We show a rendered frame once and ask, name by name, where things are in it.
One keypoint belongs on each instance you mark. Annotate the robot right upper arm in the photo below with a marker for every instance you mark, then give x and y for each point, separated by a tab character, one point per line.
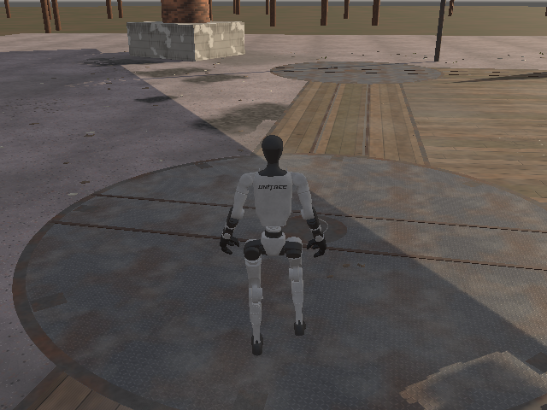
299	180

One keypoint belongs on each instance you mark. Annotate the robot right forearm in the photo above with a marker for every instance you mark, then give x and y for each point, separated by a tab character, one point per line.
315	227

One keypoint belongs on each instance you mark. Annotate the robot left upper arm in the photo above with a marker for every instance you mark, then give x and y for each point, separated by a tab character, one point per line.
241	193

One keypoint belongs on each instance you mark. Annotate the robot left foot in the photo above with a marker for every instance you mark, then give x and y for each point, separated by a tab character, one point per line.
257	348

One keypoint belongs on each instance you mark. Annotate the robot left forearm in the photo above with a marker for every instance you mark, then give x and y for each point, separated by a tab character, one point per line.
230	226

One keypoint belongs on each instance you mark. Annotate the left robot hand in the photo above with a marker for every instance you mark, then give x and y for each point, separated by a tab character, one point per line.
230	242

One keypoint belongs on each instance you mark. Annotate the right robot hand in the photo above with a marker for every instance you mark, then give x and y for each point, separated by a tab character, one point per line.
321	245

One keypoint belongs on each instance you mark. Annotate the left robot thigh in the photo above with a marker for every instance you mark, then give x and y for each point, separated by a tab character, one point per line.
253	261

